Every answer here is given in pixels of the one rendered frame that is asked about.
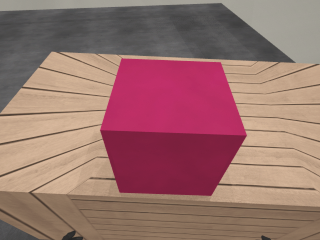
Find carton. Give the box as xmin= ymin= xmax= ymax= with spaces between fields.
xmin=100 ymin=58 xmax=247 ymax=196

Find pedestal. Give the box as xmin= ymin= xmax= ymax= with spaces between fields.
xmin=0 ymin=52 xmax=320 ymax=240

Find robot left hand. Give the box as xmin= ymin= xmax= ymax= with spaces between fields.
xmin=62 ymin=230 xmax=83 ymax=240

